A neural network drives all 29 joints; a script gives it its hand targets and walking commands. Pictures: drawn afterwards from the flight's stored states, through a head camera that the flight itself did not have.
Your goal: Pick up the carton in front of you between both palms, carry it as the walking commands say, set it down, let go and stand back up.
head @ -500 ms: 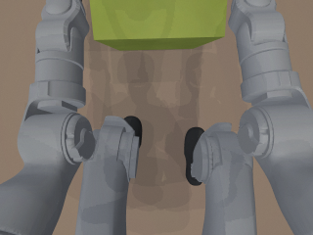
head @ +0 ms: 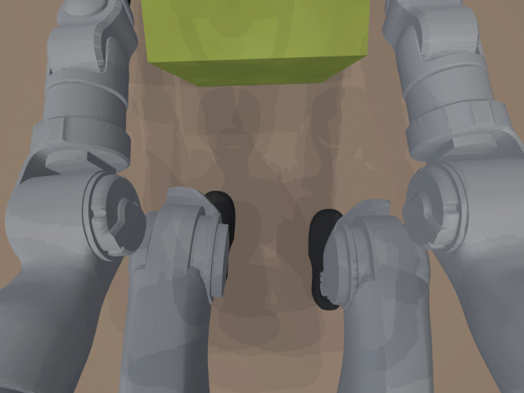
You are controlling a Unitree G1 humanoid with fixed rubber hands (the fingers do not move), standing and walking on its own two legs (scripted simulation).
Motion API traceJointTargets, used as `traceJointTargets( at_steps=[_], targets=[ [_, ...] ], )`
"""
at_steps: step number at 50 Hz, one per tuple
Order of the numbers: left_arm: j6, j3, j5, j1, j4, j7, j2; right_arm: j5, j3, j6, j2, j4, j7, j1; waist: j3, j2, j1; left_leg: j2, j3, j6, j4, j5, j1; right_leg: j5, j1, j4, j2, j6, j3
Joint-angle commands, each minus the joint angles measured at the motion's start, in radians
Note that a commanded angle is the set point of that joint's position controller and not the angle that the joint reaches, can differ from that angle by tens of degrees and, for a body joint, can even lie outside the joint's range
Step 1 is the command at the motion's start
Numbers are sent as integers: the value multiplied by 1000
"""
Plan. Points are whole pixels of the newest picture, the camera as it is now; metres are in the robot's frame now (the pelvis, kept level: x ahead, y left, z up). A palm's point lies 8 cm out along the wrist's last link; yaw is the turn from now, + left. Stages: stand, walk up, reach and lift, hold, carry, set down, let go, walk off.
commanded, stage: set down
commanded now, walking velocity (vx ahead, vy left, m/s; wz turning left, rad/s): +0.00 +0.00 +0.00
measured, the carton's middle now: out of the picture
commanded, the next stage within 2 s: let go in 1.88 s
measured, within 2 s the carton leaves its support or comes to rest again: neither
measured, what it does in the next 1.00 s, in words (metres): stands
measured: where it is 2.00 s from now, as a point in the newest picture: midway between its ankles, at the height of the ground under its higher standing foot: (270, 266)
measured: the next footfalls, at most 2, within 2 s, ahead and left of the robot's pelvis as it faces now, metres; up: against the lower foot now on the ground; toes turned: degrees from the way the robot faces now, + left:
none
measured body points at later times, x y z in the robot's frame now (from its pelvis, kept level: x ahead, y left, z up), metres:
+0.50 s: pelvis -0.01 +0.00 -0.01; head +0.37 +0.00 +0.23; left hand +0.55 +0.21 -0.17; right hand +0.58 -0.11 -0.18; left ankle +0.12 +0.12 -0.34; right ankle +0.09 -0.11 -0.34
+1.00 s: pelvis +0.00 +0.00 +0.00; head +0.37 +0.01 +0.25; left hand +0.56 +0.24 -0.14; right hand +0.61 -0.14 -0.14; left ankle +0.12 +0.12 -0.34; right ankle +0.09 -0.11 -0.34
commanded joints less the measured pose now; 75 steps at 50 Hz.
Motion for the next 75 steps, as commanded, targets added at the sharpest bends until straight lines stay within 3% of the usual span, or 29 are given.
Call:
traceJointTargets(
  at_steps=[1, 15, 25, 28, 31, 33, 35, 39, 42, 50, 55, 63, 75],
  targets=[
    [-9, -314, -83, -522, -55, -273, -879, 57, 255, -24, 858, -69, 252, -474, -958, -61, 22, -65, 63, 26, -115, 282, 482, 266, 420, -192, 42, -21, -19],
    [3, -223, -24, -417, 50, -272, -776, -44, 151, 4, 722, 33, 274, -354, -685, -57, -26, -67, 37, 33, -115, 149, 426, 141, 338, -193, 27, -30, -8],
    [-8, -132, 15, -357, 101, -250, -635, -90, 104, 2, 581, 58, 256, -314, -623, -62, -15, -54, 51, 25, -103, 111, 418, 123, 389, -194, 14, -22, 4],
    [-47, -54, 32, -288, 99, -179, -357, -99, 61, -30, 307, 44, 191, -275, -671, -63, -1, -37, 67, 8, -100, 135, 473, 151, 463, -192, -1, 0, 5],
    [-130, 30, 7, -236, 85, -29, 162, -46, 2, -91, -195, -14, 50, -267, -806, -71, 17, -14, 70, -11, -86, 222, 553, 242, 546, -178, -21, 32, 1],
    [-167, -23, -65, -321, 85, 24, 238, 49, 60, -121, -270, -33, 3, -370, -924, -82, 44, -6, 53, -1, -64, 308, 562, 324, 576, -155, -32, 38, 18],
    [-185, -63, -121, -342, 93, 47, 281, 129, 121, -134, -285, -25, -10, -412, -1013, -88, 65, 2, 42, 5, -51, 374, 575, 380, 595, -135, -42, 36, 30],
    [-199, -138, -192, -322, 95, 47, 263, 232, 216, -139, -250, 22, 6, -391, -1135, -78, 88, 14, 35, 10, -57, 459, 631, 418, 571, -116, -43, 30, 19],
    [-193, -160, -218, -276, 77, 45, 251, 257, 230, -138, -247, 35, 16, -348, -1204, -67, 84, 12, 36, 9, -76, 491, 687, 420, 550, -126, -41, 29, 4],
    [-127, -163, -222, -244, -127, 75, 254, 185, 132, -93, -308, -134, -16, -311, -1544, -52, 42, -23, 66, 10, -179, 509, 914, 389, 633, -246, -15, 14, -47],
    [-80, -137, -182, -192, -98, 76, 200, 134, 77, -54, -279, -88, -9, -252, -1366, -45, 26, -31, 64, 6, -297, 382, 788, 287, 562, -357, -16, 5, -46],
    [-85, -83, -115, -157, -80, 57, 177, 79, 33, -62, -238, -36, 21, -212, -1334, -44, 35, -28, 68, -3, -435, 357, 748, 286, 571, -493, -19, 15, -38],
    [-32, -82, -129, -93, -232, 37, 191, 75, 17, -15, -258, -196, 37, -176, -1584, -74, 40, -40, 77, -11, -641, 494, 959, 435, 834, -697, 4, 17, -53]
  ],
)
